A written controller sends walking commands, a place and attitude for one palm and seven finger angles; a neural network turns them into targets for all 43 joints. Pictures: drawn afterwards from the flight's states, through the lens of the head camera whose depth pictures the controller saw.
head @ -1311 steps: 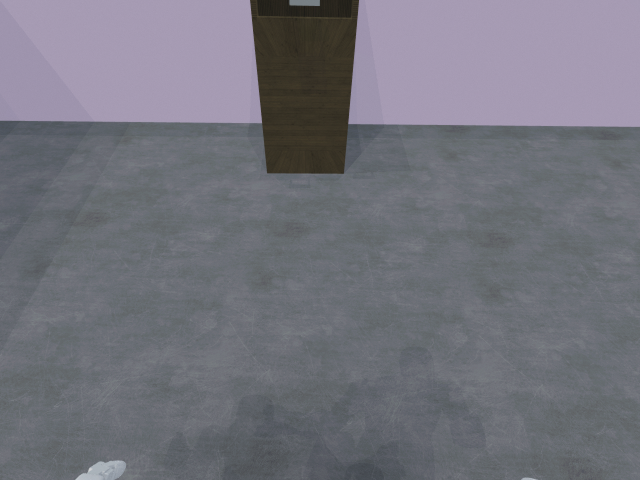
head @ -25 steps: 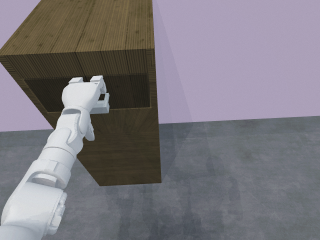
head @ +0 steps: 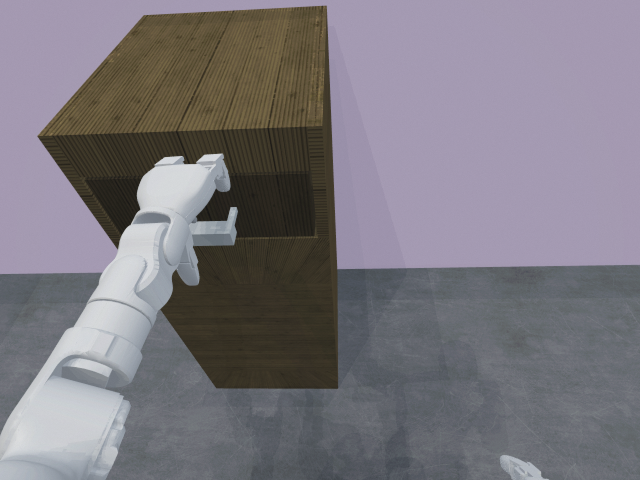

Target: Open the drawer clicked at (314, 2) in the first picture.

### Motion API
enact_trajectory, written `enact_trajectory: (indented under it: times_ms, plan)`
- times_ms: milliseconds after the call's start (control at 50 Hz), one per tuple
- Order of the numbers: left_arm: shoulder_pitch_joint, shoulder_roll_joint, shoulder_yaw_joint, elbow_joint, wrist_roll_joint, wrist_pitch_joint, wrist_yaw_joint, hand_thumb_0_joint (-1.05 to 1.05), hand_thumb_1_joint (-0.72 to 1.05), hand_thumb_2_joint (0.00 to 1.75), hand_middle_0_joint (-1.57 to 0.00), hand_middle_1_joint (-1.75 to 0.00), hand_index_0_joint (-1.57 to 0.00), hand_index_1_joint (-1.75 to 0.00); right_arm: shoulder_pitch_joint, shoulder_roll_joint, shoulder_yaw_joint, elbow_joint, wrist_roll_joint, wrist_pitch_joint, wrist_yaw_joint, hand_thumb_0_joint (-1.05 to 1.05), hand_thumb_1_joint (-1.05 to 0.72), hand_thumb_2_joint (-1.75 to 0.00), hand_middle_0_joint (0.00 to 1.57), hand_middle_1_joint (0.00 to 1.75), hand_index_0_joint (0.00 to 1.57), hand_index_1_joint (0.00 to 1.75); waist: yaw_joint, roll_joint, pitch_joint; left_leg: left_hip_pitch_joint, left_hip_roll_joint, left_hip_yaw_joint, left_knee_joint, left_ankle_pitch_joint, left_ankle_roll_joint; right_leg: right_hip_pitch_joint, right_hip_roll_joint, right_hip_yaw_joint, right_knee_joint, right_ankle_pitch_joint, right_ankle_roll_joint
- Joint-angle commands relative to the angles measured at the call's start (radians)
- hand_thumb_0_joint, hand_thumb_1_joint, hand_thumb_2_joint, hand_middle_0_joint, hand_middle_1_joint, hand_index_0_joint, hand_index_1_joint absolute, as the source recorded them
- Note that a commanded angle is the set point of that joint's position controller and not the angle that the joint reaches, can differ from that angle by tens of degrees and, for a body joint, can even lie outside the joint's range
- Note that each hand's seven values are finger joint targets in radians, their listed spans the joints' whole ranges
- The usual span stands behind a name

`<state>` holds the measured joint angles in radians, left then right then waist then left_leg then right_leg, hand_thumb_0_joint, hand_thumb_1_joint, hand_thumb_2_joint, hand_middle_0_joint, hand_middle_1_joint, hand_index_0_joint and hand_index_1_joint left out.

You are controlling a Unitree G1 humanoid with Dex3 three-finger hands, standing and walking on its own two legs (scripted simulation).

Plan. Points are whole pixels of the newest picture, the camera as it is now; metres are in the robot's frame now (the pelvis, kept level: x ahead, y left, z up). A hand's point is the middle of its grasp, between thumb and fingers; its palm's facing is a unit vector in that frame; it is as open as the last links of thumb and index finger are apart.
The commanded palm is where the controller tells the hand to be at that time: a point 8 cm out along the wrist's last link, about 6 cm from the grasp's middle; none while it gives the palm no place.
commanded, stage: re-aim the fingers above the handle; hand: left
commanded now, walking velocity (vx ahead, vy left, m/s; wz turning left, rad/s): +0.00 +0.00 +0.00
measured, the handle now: (203, 223) +0.48 +0.21 +0.04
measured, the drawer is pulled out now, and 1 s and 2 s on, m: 0.00 0.00 0.00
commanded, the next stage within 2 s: none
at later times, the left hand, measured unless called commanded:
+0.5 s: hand (198, 217) +0.43 +0.18 +0.11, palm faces -0.01 -0.05 -1.00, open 13.8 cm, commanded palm +0.40 +0.20 +0.16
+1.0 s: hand (190, 216) +0.42 +0.19 +0.11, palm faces +0.02 -0.05 -1.00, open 13.8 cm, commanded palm +0.40 +0.22 +0.16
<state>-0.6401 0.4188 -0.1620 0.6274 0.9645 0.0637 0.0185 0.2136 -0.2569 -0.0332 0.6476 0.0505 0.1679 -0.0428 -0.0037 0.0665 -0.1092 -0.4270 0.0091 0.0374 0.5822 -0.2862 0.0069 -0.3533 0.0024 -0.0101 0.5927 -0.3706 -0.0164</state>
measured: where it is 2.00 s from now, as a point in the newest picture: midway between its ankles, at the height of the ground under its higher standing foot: outside the picture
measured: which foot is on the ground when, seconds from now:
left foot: down 0.00-1.00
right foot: down 0.00-1.00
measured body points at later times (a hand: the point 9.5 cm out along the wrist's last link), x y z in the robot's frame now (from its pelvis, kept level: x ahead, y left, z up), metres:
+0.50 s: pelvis +0.00 -0.01 +0.00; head +0.02 -0.04 +0.45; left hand +0.42 +0.18 +0.16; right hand +0.10 -0.27 -0.14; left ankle +0.00 +0.12 -0.73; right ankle -0.05 -0.11 -0.73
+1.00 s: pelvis -0.01 +0.00 +0.00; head +0.01 -0.03 +0.45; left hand +0.42 +0.20 +0.17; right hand +0.11 -0.25 -0.13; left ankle +0.00 +0.12 -0.73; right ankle -0.05 -0.11 -0.73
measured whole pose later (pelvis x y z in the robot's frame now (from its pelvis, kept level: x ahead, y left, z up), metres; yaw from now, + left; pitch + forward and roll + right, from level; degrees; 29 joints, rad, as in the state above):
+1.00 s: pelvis -0.01 +0.00 +0.00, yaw +0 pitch +7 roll +0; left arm -0.66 0.42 -0.14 0.67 0.97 0.06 0.07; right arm 0.22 -0.25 -0.03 0.68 0.05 0.16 -0.04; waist -0.01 0.07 -0.11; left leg -0.43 0.01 0.04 0.58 -0.27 0.01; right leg -0.37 0.00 -0.01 0.60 -0.36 -0.02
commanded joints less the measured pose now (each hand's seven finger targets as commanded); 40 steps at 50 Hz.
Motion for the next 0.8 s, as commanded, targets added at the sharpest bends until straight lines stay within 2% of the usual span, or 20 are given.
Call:
enact_trajectory:
  times_ms: [0,60,120,160,200,220,280,300,320,340,380,420,480,500,560,580,600,660,720,780]
  plan:
    - [-0.439,0.268,0.148,-0.229,-0.002,-0.037,0.056,0.00,-0.50,0.30,-0.30,-1.20,-0.30,-1.20,-0.023,-0.121,-0.039,-0.104,-0.007,-0.032,-0.016,0.00,-0.90,-0.90,0.20,0.30,0.20,0.30,-0.003,-0.090,-0.305,0.209,-0.042,0.004,-0.006,0.386,0.043,0.084,0.026,0.006,-0.058,0.505,-0.014]
    - [-0.484,0.207,0.088,-0.256,0.002,-0.045,0.074,0.00,-0.50,0.30,-0.30,-1.20,-0.30,-1.20,-0.021,-0.116,-0.045,-0.095,-0.007,-0.036,-0.013,0.00,-0.90,-0.90,0.20,0.30,0.20,0.30,-0.023,-0.059,-0.311,0.228,-0.044,0.002,-0.003,0.381,0.040,0.058,0.026,0.003,-0.061,0.475,-0.015]
    - [-0.497,0.205,0.089,-0.259,0.001,-0.038,0.093,0.00,-0.50,0.30,-0.30,-1.20,-0.30,-1.20,-0.019,-0.114,-0.048,-0.087,-0.007,-0.043,-0.011,0.00,-0.90,-0.90,0.20,0.30,0.20,0.30,-0.022,-0.037,-0.328,0.248,-0.044,-0.001,0.003,0.390,0.040,0.042,0.030,0.002,-0.056,0.474,-0.018]
    - [-0.484,0.198,0.084,-0.243,-0.002,-0.026,0.095,0.00,-0.50,0.30,-0.30,-1.20,-0.30,-1.20,-0.014,-0.117,-0.050,-0.084,-0.008,-0.040,-0.009,0.00,-0.90,-0.90,0.20,0.30,0.20,0.30,-0.023,-0.053,-0.340,0.246,-0.046,-0.003,0.003,0.394,0.039,0.057,0.030,0.003,-0.058,0.480,-0.017]
    - [-0.475,0.209,0.094,-0.177,-0.003,-0.010,0.094,0.00,-0.50,0.30,-0.30,-1.20,-0.30,-1.20,-0.018,-0.120,-0.044,-0.073,-0.004,-0.038,-0.012,0.00,-0.90,-0.90,0.20,0.30,0.20,0.30,-0.028,-0.096,-0.288,0.214,-0.044,-0.003,-0.005,0.353,0.040,0.039,0.030,-0.003,-0.062,0.460,-0.014]
    - [-0.494,0.192,0.076,-0.182,-0.004,-0.008,0.090,0.00,-0.50,0.30,-0.30,-1.20,-0.30,-1.20,-0.019,-0.121,-0.043,-0.075,-0.004,-0.039,-0.011,0.00,-0.90,-0.90,0.20,0.30,0.20,0.30,-0.028,-0.094,-0.295,0.211,-0.046,-0.001,-0.008,0.348,0.041,0.044,0.027,0.001,-0.064,0.463,-0.012]
    - [-0.465,0.229,0.108,-0.168,-0.003,-0.004,0.080,0.00,-0.50,0.30,-0.30,-1.20,-0.30,-1.20,-0.018,-0.123,-0.041,-0.079,-0.006,-0.036,-0.013,0.00,-0.90,-0.90,0.20,0.30,0.20,0.30,-0.011,-0.100,-0.327,0.198,-0.049,0.004,-0.008,0.363,0.044,0.091,0.021,0.009,-0.060,0.511,-0.011]
    - [-0.460,0.262,0.138,-0.174,0.000,-0.009,0.080,0.00,-0.50,0.30,-0.30,-1.20,-0.30,-1.20,-0.017,-0.125,-0.041,-0.079,-0.008,-0.033,-0.014,0.00,-0.90,-0.90,0.20,0.30,0.20,0.30,-0.006,-0.101,-0.335,0.193,-0.048,0.006,-0.009,0.364,0.043,0.104,0.021,0.009,-0.056,0.521,-0.011]
    - [-0.444,0.228,0.110,-0.162,0.000,-0.009,0.075,0.00,-0.50,0.30,-0.30,-1.20,-0.30,-1.20,-0.023,-0.120,-0.039,-0.085,-0.008,-0.033,-0.014,0.00,-0.90,-0.90,0.20,0.30,0.20,0.30,-0.007,-0.107,-0.312,0.184,-0.051,0.008,-0.011,0.362,0.044,0.099,0.020,0.008,-0.058,0.529,-0.010]
    - [-0.430,0.228,0.116,-0.161,-0.003,-0.012,0.072,0.00,-0.50,0.30,-0.30,-1.20,-0.30,-1.20,-0.021,-0.121,-0.040,-0.084,-0.006,-0.034,-0.014,0.00,-0.90,-0.90,0.20,0.30,0.20,0.30,-0.007,-0.112,-0.307,0.183,-0.048,0.010,-0.010,0.367,0.044,0.097,0.020,0.006,-0.058,0.535,-0.009]
    - [-0.403,0.272,0.155,-0.180,-0.002,-0.022,0.068,0.00,-0.50,0.30,-0.30,-1.20,-0.30,-1.20,-0.023,-0.125,-0.042,-0.091,-0.007,-0.030,-0.012,0.00,-0.90,-0.90,0.20,0.30,0.20,0.30,0.007,-0.100,-0.328,0.178,-0.048,0.012,-0.012,0.379,0.043,0.125,0.018,0.013,-0.053,0.557,-0.010]
    - [-0.379,0.252,0.142,-0.187,-0.004,-0.026,0.068,0.00,-0.50,0.30,-0.30,-1.20,-0.30,-1.20,-0.025,-0.121,-0.040,-0.097,-0.007,-0.030,-0.011,0.00,-0.90,-0.90,0.20,0.30,0.20,0.30,0.008,-0.102,-0.311,0.168,-0.049,0.016,-0.015,0.376,0.043,0.123,0.018,0.010,-0.055,0.561,-0.009]
    - [-0.363,0.279,0.168,-0.226,-0.005,-0.035,0.074,0.00,-0.50,0.30,-0.30,-1.20,-0.30,-1.20,-0.025,-0.125,-0.046,-0.101,-0.006,-0.033,-0.009,0.00,-0.90,-0.90,0.20,0.30,0.20,0.30,0.013,-0.102,-0.331,0.176,-0.047,0.016,-0.017,0.377,0.044,0.135,0.019,0.014,-0.055,0.557,-0.007]
    - [-0.357,0.309,0.195,-0.226,-0.003,-0.037,0.079,0.00,-0.50,0.30,-0.30,-1.20,-0.30,-1.20,-0.025,-0.127,-0.047,-0.096,-0.008,-0.033,-0.011,0.00,-0.90,-0.90,0.20,0.30,0.20,0.30,0.014,-0.107,-0.324,0.174,-0.046,0.016,-0.019,0.367,0.044,0.133,0.020,0.015,-0.058,0.548,-0.007]
    - [-0.348,0.269,0.158,-0.242,-0.005,-0.033,0.081,0.00,-0.50,0.30,-0.30,-1.20,-0.30,-1.20,-0.028,-0.128,-0.049,-0.096,-0.004,-0.036,-0.009,0.00,-0.90,-0.90,0.20,0.30,0.20,0.30,0.002,-0.086,-0.301,0.183,-0.046,0.016,-0.024,0.358,0.042,0.110,0.023,0.010,-0.067,0.505,-0.009]
    - [-0.371,0.239,0.125,-0.238,-0.010,-0.028,0.081,0.00,-0.50,0.30,-0.30,-1.20,-0.30,-1.20,-0.026,-0.125,-0.047,-0.094,-0.001,-0.039,-0.009,0.00,-0.90,-0.90,0.20,0.30,0.20,0.30,-0.009,-0.080,-0.285,0.188,-0.045,0.013,-0.024,0.341,0.045,0.084,0.024,0.008,-0.071,0.481,-0.009]
    - [-0.407,0.248,0.127,-0.225,-0.005,-0.028,0.081,0.00,-0.50,0.30,-0.30,-1.20,-0.30,-1.20,-0.020,-0.128,-0.050,-0.082,0.001,-0.040,-0.012,0.00,-0.90,-0.90,0.20,0.30,0.20,0.30,-0.023,-0.081,-0.260,0.197,-0.039,0.009,-0.025,0.326,0.044,0.051,0.028,0.004,-0.077,0.444,-0.010]
    - [-0.475,0.224,0.089,-0.250,-0.011,-0.036,0.078,0.00,-0.50,0.30,-0.30,-1.20,-0.30,-1.20,-0.009,-0.129,-0.053,-0.080,0.000,-0.047,-0.014,0.00,-0.90,-0.90,0.20,0.30,0.20,0.30,-0.035,-0.057,-0.292,0.229,-0.043,0.001,-0.024,0.316,0.045,0.042,0.027,0.007,-0.084,0.404,-0.013]
    - [-0.494,0.237,0.106,-0.255,-0.013,-0.053,0.083,0.00,-0.50,0.30,-0.30,-1.20,-0.30,-1.20,-0.002,-0.124,-0.055,-0.074,-0.004,-0.052,-0.016,0.00,-0.90,-0.90,0.20,0.30,0.20,0.30,-0.027,-0.043,-0.326,0.251,-0.043,-0.007,-0.013,0.356,0.044,0.042,0.031,0.002,-0.068,0.433,-0.018]
    - [-0.482,0.203,0.089,-0.217,-0.012,-0.048,0.091,0.00,-0.50,0.30,-0.30,-1.20,-0.30,-1.20,-0.004,-0.121,-0.052,-0.071,-0.003,-0.051,-0.009,0.00,-0.90,-0.90,0.20,0.30,0.20,0.30,-0.025,-0.058,-0.314,0.246,-0.039,-0.010,-0.016,0.358,0.039,0.024,0.033,-0.008,-0.063,0.414,-0.019]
